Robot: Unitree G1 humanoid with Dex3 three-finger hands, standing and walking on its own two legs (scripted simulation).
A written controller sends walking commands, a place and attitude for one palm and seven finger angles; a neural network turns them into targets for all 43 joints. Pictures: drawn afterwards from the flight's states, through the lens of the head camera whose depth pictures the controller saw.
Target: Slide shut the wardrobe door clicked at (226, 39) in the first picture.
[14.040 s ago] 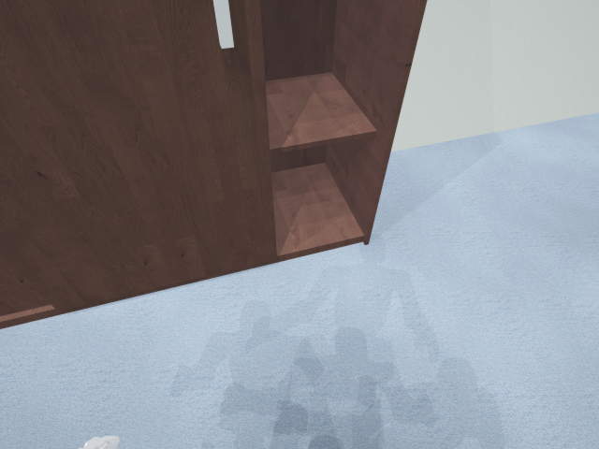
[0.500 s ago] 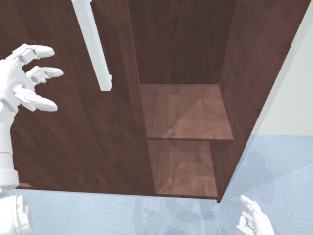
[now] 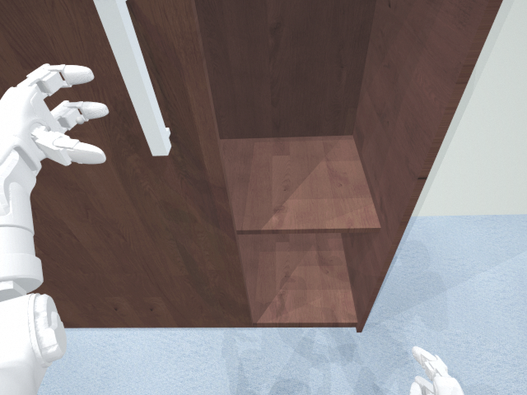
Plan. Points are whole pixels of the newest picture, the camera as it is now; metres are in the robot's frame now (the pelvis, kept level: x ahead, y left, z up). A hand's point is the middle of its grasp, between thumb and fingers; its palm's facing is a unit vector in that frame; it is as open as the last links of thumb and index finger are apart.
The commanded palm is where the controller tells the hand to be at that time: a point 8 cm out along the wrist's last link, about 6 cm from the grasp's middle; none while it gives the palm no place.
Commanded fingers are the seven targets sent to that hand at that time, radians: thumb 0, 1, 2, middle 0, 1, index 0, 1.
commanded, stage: move the hooked fingers beside the handle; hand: left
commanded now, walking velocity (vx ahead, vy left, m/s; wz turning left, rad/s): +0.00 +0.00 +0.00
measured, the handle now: (143, 80) +0.49 +0.20 +0.27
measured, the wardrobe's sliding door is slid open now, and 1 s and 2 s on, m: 0.39 0.39 0.39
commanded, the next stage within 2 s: feel for the door with the fingertips in 1.10 s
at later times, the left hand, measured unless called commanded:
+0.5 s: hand (90, 107) +0.42 +0.25 +0.26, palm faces +0.06 -1.00 -0.04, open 14.0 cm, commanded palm +0.39 +0.30 +0.26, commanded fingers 0.00 -0.50 0.30 -0.30 -1.20 -0.30 -1.20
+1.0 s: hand (91, 108) +0.41 +0.25 +0.27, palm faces +0.06 -1.00 -0.04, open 14.0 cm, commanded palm +0.39 +0.30 +0.26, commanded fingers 0.00 -0.50 0.30 -0.30 -1.20 -0.30 -1.20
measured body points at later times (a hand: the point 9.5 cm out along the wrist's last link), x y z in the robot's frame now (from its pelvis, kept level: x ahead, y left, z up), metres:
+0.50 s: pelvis +0.00 +0.00 +0.00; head +0.00 -0.02 +0.45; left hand +0.41 +0.31 +0.27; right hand +0.11 -0.27 -0.11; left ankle +0.05 +0.13 -0.74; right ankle -0.06 -0.11 -0.74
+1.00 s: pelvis +0.00 +0.00 +0.00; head -0.01 -0.02 +0.45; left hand +0.40 +0.30 +0.27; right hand +0.12 -0.26 -0.10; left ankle +0.05 +0.13 -0.74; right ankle -0.06 -0.11 -0.74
